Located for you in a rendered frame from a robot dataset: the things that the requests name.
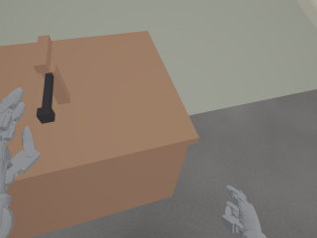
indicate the robot right hand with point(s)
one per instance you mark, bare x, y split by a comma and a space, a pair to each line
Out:
240, 219

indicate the tap lever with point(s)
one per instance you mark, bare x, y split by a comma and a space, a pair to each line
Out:
45, 114

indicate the counter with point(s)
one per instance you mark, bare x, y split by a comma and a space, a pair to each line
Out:
119, 136

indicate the robot left hand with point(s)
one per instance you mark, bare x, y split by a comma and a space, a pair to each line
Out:
11, 111

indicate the robot left forearm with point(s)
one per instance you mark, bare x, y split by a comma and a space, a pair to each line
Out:
7, 218

